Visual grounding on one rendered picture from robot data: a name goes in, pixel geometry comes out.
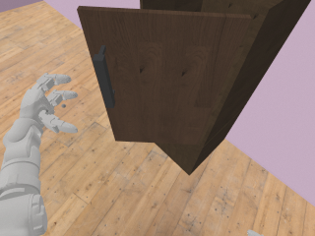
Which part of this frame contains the handle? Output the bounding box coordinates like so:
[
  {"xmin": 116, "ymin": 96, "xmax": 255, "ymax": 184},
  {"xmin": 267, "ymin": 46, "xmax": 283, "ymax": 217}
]
[{"xmin": 93, "ymin": 45, "xmax": 115, "ymax": 108}]

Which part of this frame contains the robot left forearm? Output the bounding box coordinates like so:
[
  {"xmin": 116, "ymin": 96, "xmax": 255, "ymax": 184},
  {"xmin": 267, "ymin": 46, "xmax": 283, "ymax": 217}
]
[{"xmin": 0, "ymin": 118, "xmax": 43, "ymax": 201}]

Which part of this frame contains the cupboard door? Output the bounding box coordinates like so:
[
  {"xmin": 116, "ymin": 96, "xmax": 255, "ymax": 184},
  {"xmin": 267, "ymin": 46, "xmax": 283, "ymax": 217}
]
[{"xmin": 77, "ymin": 6, "xmax": 252, "ymax": 145}]

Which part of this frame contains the left robot hand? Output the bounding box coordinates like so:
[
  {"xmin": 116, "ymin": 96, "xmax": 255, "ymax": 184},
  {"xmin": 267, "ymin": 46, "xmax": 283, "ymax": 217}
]
[{"xmin": 19, "ymin": 73, "xmax": 78, "ymax": 134}]

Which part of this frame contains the robot left upper arm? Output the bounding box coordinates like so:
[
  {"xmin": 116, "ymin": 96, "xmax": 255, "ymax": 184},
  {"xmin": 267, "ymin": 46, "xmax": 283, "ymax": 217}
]
[{"xmin": 0, "ymin": 193, "xmax": 48, "ymax": 236}]

